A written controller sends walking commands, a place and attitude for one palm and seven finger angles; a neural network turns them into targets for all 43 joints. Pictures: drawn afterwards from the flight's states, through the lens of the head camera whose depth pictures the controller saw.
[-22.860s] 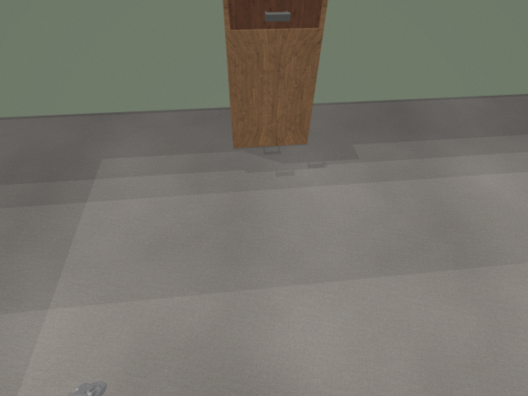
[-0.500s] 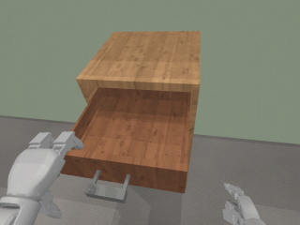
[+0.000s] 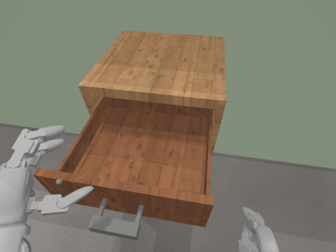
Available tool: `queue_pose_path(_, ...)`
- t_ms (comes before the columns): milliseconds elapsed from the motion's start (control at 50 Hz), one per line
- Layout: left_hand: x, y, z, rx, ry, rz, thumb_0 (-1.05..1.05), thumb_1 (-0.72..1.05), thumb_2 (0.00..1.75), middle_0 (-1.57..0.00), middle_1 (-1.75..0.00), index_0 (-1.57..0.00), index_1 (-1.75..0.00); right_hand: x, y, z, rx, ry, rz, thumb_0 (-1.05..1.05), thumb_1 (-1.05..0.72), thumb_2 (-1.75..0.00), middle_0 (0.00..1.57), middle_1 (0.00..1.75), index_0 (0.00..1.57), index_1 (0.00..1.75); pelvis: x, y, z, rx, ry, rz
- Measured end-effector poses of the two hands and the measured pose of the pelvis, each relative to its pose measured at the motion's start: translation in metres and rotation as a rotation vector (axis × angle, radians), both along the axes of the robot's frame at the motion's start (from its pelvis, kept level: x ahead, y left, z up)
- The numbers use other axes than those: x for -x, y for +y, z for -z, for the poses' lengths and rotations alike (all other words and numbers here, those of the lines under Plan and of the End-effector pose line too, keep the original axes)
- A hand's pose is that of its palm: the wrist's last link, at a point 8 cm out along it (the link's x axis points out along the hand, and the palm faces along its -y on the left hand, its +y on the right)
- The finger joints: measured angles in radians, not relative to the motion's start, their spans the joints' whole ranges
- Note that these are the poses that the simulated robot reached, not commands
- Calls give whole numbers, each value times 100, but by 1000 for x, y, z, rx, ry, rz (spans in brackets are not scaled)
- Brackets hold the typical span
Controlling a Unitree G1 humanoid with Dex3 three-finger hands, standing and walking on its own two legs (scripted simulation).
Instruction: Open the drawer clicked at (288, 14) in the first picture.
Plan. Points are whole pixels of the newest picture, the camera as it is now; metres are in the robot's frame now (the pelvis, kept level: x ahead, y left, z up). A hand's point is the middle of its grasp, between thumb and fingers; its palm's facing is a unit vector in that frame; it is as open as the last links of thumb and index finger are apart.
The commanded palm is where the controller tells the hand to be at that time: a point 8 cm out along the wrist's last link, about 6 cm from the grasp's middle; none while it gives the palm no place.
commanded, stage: draw the hand back to the body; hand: left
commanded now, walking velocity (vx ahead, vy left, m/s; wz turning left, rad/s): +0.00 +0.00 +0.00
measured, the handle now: (118, 216) +0.20 +0.15 -0.01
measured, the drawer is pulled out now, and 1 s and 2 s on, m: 0.30 0.30 0.30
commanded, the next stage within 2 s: step back with the hand held close in 0.54 s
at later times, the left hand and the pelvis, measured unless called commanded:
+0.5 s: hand (49, 181) +0.19 +0.23 +0.16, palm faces +0.40 -0.82 -0.41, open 7.7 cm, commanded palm +0.13 +0.27 +0.18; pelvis +0.00 -0.01 +0.00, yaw +1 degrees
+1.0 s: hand (51, 187) +0.18 +0.23 +0.16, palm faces +0.27 -0.80 -0.53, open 7.4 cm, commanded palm +0.11 +0.28 +0.18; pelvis -0.03 +0.00 +0.00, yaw -1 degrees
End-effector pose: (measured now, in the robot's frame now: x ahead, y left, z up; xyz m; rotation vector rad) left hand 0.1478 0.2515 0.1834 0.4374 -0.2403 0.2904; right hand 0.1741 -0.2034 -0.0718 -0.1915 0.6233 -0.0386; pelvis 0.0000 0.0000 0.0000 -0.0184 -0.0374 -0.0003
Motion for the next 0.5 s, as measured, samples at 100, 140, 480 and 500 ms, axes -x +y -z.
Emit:
queue_pose_path(100, 0, 9, 1, -15, 25, -35, 0, 18, 59, -26, -76, -26, -77, -9, -4, -1, 11, 5, 8, 2, -90, -90, 21, 30, 21, 30, -3, 0, 0, 1, 10, -3)
queue_pose_path(140, 0, 13, 2, -17, 33, -54, 0, 25, 62, -25, -72, -26, -72, -12, -5, -1, 12, 6, 10, 2, -90, -90, 21, 30, 21, 29, -4, 0, -1, 1, 13, -5)
queue_pose_path(480, 2, 18, 5, -5, 55, -119, 1, 79, 86, -21, -36, -22, -37, -19, -6, 2, -3, 17, 3, 2, -91, -90, 21, 30, 21, 29, -5, -6, -1, -2, 12, -12)
queue_pose_path(500, 2, 17, 5, -7, 56, -118, 1, 81, 86, -21, -35, -21, -36, -18, -6, 2, -3, 18, 4, 2, -91, -90, 21, 30, 21, 29, -4, -7, -1, -2, 12, -12)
